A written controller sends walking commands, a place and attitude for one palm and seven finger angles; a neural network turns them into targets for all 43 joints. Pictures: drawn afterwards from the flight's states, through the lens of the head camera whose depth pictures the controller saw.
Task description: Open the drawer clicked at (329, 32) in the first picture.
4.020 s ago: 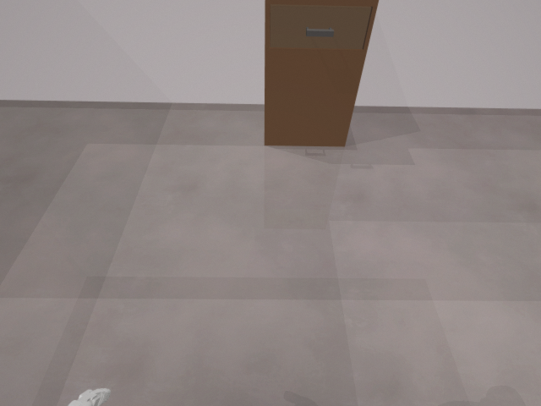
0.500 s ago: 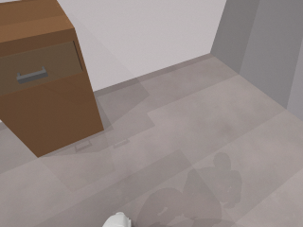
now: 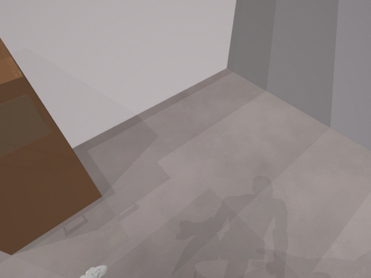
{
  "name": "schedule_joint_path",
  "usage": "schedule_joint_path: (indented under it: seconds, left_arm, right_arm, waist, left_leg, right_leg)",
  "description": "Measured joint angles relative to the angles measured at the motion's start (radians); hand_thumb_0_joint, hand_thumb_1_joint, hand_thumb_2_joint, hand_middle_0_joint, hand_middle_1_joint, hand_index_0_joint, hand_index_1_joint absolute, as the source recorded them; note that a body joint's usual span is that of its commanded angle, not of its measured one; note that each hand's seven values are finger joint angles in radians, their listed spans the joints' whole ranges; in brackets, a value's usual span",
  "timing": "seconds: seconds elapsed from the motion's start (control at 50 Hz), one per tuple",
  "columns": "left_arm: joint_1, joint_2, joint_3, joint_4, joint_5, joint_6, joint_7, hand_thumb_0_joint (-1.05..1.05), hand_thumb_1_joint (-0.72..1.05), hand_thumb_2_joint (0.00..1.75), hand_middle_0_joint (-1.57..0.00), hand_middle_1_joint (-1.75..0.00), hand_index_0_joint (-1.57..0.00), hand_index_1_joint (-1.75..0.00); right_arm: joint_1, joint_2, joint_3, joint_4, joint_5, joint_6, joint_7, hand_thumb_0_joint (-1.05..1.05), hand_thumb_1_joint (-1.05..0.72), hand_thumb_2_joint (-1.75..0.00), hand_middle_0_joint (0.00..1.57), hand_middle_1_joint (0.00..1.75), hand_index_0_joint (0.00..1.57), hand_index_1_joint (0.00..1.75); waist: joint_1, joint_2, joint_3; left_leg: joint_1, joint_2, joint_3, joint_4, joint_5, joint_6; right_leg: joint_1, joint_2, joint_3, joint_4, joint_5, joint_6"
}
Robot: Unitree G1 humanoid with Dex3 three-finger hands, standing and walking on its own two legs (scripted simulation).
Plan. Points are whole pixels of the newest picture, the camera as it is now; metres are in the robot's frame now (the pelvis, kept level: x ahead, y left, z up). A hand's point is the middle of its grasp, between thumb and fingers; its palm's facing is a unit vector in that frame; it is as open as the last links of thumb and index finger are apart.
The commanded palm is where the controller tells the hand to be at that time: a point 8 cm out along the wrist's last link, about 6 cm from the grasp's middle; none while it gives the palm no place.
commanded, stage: turn to face it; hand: left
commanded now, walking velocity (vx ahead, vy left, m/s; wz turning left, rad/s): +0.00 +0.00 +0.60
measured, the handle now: out of the picture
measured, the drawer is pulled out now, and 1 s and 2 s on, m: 0.00 0.00 0.00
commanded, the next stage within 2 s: take the last steps up to it in 0.96 s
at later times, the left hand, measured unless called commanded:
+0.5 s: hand out of the picture +0.03 +0.26 -0.16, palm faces +0.33 -0.91 -0.23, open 7.4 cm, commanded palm none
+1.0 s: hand out of the picture -0.03 +0.17 -0.13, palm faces +0.55 -0.79 -0.27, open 7.4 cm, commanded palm none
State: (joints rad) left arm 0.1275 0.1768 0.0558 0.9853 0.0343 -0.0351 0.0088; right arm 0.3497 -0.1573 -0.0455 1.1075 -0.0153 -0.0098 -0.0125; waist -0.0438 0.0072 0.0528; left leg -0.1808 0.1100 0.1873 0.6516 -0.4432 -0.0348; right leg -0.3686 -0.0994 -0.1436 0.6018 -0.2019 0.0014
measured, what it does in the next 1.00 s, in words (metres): steps on the spot, turning left: left foot, then right foot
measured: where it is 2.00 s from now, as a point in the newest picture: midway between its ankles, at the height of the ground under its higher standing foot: outside the picture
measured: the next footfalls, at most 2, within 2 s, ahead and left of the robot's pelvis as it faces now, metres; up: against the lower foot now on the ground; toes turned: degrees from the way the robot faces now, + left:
left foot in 0.32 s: +0.06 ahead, +0.14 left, +0.00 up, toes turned +21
right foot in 0.76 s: +0.11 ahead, -0.10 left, +0.00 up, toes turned +23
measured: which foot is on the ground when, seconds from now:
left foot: up 0.00-0.30, down 0.32-0.76, up 0.78-1.00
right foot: down 0.00-0.32, up 0.34-0.74, down 0.76-1.00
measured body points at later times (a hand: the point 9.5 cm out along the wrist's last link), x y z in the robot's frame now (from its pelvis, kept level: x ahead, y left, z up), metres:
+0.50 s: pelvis +0.02 +0.03 +0.01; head +0.04 +0.07 +0.46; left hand +0.01 +0.31 -0.14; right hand +0.16 -0.20 -0.12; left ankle +0.02 +0.13 -0.72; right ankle +0.05 -0.12 -0.64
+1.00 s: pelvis +0.02 -0.03 +0.02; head +0.05 -0.05 +0.47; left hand -0.05 +0.21 -0.11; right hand +0.22 -0.21 -0.14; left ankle -0.08 +0.08 -0.64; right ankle +0.07 -0.11 -0.72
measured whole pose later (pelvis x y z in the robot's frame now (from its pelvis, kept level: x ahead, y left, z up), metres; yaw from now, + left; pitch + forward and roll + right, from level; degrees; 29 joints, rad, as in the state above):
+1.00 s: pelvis +0.02 -0.03 +0.02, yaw +33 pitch -1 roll +2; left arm 0.23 0.16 0.03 0.91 0.03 0.01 0.02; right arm 0.18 -0.26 -0.09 0.95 -0.02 0.08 0.02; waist -0.01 0.04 0.06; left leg -0.46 0.02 -0.01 1.09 -0.38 -0.07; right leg -0.21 -0.09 -0.16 0.49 -0.26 -0.02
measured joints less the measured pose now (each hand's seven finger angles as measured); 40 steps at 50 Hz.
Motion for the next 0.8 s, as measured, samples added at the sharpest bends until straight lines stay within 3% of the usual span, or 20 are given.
schedule_joint_path:
  seconds: [0.06,0.1,0.14,0.24,0.32,0.34,0.38,0.44,0.48,0.64,0.74,0.76,0.8]
  left_arm:
    - [-0.024,-0.029,-0.016,-0.016,-0.003,0.0,0.003,0.0,0.91,0.89,-0.2,-0.29,-0.19,-0.3]
    - [-0.026,-0.043,-0.02,-0.024,-0.005,0.009,0.01,0.0,0.91,0.89,-0.2,-0.29,-0.2,-0.3]
    - [-0.018,-0.051,-0.022,-0.025,-0.005,0.02,0.015,0.0,0.91,0.89,-0.2,-0.29,-0.2,-0.3]
    - [-0.004,-0.029,-0.005,-0.033,-0.001,0.041,0.025,-0.01,0.92,0.89,-0.21,-0.3,-0.2,-0.3]
    - [0.019,0.004,0.009,-0.04,-0.007,0.061,0.02,0.0,0.92,0.89,-0.21,-0.3,-0.2,-0.3]
    - [0.025,0.016,0.016,-0.041,-0.012,0.071,0.018,0.0,0.92,0.89,-0.21,-0.3,-0.2,-0.3]
    - [0.033,0.043,0.028,-0.036,-0.012,0.096,0.015,0.0,0.92,0.89,-0.21,-0.3,-0.2,-0.3]
    - [0.037,0.067,0.042,-0.028,-0.008,0.11,0.007,0.0,0.92,0.89,-0.2,-0.29,-0.2,-0.3]
    - [0.04,0.075,0.044,-0.033,-0.009,0.106,0.003,0.01,0.92,0.89,-0.2,-0.29,-0.19,-0.3]
    - [0.044,0.08,0.036,-0.06,-0.018,0.102,0.009,0.01,0.91,0.89,-0.2,-0.29,-0.19,-0.3]
    - [0.034,0.056,0.017,-0.085,-0.026,0.084,0.012,0.01,0.91,0.89,-0.2,-0.29,-0.19,-0.3]
    - [0.038,0.052,0.013,-0.094,-0.026,0.076,0.012,0.01,0.91,0.89,-0.2,-0.29,-0.19,-0.3]
    - [0.042,0.031,0.002,-0.098,-0.016,0.062,0.014,0.01,0.91,0.89,-0.2,-0.29,-0.19,-0.3]
  right_arm:
    - [-0.005,-0.001,-0.005,-0.002,0.004,0.04,0.0,0.0,-0.92,-0.9,0.2,0.29,0.2,0.3]
    - [-0.02,-0.001,-0.008,-0.01,0.004,0.052,0.006,0.0,-0.92,-0.9,0.2,0.29,0.2,0.3]
    - [-0.036,-0.001,-0.011,-0.027,0.003,0.059,0.013,0.0,-0.92,-0.9,0.2,0.29,0.2,0.3]
    - [-0.078,-0.006,-0.019,-0.082,0.001,0.062,0.025,0.0,-0.91,-0.9,0.2,0.29,0.2,0.3]
    - [-0.105,-0.029,-0.025,-0.132,-0.002,0.047,0.03,0.0,-0.91,-0.9,0.2,0.29,0.2,0.3]
    - [-0.115,-0.032,-0.028,-0.14,-0.005,0.04,0.028,0.0,-0.91,-0.9,0.2,0.29,0.2,0.3]
    - [-0.134,-0.031,-0.027,-0.154,-0.011,0.03,0.024,0.0,-0.91,-0.9,0.2,0.29,0.2,0.3]
    - [-0.139,-0.033,-0.021,-0.17,-0.012,0.023,0.014,0.0,-0.91,-0.9,0.2,0.29,0.2,0.3]
    - [-0.141,-0.039,-0.017,-0.174,-0.01,0.024,0.01,0.0,-0.91,-0.9,0.2,0.29,0.2,0.3]
    - [-0.155,-0.059,-0.018,-0.191,-0.009,0.033,0.012,0.0,-0.91,-0.89,0.2,0.29,0.21,0.3]
    - [-0.163,-0.075,-0.025,-0.194,-0.008,0.053,0.018,0.0,-0.91,-0.89,0.2,0.3,0.21,0.3]
    - [-0.161,-0.078,-0.028,-0.195,-0.005,0.057,0.019,0.0,-0.91,-0.89,0.2,0.3,0.21,0.3]
    - [-0.166,-0.09,-0.038,-0.191,0.001,0.069,0.02,0.0,-0.91,-0.89,0.2,0.3,0.21,0.3]
  waist:
    - [-0.01,0.024,0.013]
    - [-0.007,0.023,0.017]
    - [-0.007,0.018,0.014]
    - [0.005,-0.01,0.003]
    - [0.02,-0.025,0.0]
    - [0.021,-0.035,0.0]
    - [0.024,-0.052,0.007]
    - [0.025,-0.052,0.005]
    - [0.03,-0.046,0.007]
    - [0.027,-0.016,0.01]
    - [0.019,0.02,0.01]
    - [0.021,0.022,0.006]
    - [0.024,0.05,0.011]
  left_leg:
    - [-0.128,-0.022,-0.08,0.281,-0.106,-0.001]
    - [-0.196,-0.029,-0.093,0.408,-0.078,-0.008]
    - [-0.238,-0.028,-0.094,0.443,-0.041,-0.015]
    - [-0.24,-0.016,-0.07,0.282,-0.006,-0.023]
    - [-0.164,-0.019,-0.063,0.029,0.113,-0.006]
    - [-0.177,-0.03,-0.067,0.036,0.126,0.022]
    - [-0.189,-0.045,-0.071,0.057,0.118,0.064]
    - [-0.173,-0.065,-0.094,-0.013,0.155,0.074]
    - [-0.154,-0.08,-0.112,-0.075,0.193,0.076]
    - [-0.132,-0.124,-0.188,-0.175,0.265,0.07]
    - [-0.166,-0.141,-0.247,-0.135,0.266,0.042]
    - [-0.18,-0.148,-0.256,-0.112,0.259,0.033]
    - [-0.226,-0.149,-0.269,0.013,0.128,0.02]
  right_leg:
    - [0.023,-0.013,-0.047,0.006,-0.034,-0.022]
    - [0.048,-0.02,-0.07,-0.025,-0.024,-0.02]
    - [0.07,-0.028,-0.091,-0.055,-0.016,-0.016]
    - [0.094,-0.057,-0.149,-0.064,-0.025,0.002]
    - [0.069,-0.093,-0.186,0.041,-0.083,0.03]
    - [0.04,-0.1,-0.165,0.106,-0.157,0.049]
    - [-0.038,-0.069,-0.061,0.288,-0.285,0.065]
    - [-0.125,-0.022,0.028,0.488,-0.253,0.076]
    - [-0.147,-0.006,0.059,0.529,-0.204,0.086]
    - [-0.072,0.032,0.116,0.334,-0.221,0.098]
    - [0.046,0.065,0.114,0.076,-0.18,0.082]
    - [0.083,0.066,0.108,-0.011,-0.127,0.071]
    - [0.094,0.072,0.079,-0.023,-0.086,0.01]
